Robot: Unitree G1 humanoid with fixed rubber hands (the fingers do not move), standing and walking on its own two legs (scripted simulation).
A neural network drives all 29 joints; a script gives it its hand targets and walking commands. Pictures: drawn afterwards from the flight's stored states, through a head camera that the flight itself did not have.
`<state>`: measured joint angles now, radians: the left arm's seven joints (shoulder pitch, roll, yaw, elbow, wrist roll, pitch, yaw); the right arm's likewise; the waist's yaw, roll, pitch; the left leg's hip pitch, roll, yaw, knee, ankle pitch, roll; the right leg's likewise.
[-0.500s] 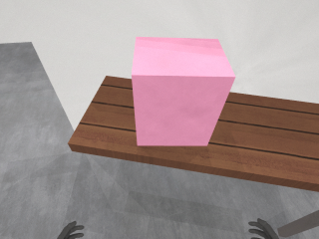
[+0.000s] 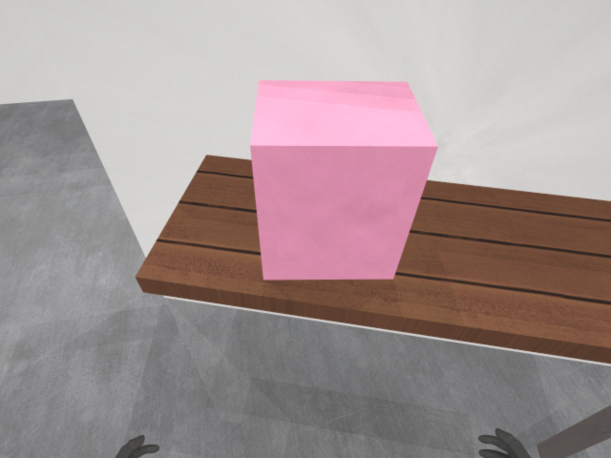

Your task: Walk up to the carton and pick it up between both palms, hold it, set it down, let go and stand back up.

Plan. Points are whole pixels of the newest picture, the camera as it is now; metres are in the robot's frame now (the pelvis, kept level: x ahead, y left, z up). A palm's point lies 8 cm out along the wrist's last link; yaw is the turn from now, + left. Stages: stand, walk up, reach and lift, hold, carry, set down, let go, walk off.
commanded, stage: stand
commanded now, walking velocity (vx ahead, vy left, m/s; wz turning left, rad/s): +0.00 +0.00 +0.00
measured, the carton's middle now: (331, 186) +0.52 -0.05 +0.08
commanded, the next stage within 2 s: none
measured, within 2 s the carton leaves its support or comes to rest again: neither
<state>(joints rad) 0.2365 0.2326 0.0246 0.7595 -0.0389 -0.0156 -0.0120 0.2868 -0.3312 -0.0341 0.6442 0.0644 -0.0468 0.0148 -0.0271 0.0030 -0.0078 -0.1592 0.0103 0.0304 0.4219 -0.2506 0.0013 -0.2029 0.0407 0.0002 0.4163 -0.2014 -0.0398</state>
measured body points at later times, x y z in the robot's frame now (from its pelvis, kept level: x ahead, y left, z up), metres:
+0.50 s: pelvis -0.01 +0.00 +0.00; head -0.02 +0.00 +0.45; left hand +0.11 +0.25 -0.12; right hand +0.10 -0.29 -0.09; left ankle -0.02 +0.12 -0.74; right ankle +0.01 -0.10 -0.74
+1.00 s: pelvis -0.01 +0.00 +0.00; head -0.02 -0.01 +0.45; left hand +0.10 +0.25 -0.12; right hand +0.10 -0.29 -0.09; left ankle -0.02 +0.12 -0.74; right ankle +0.01 -0.10 -0.74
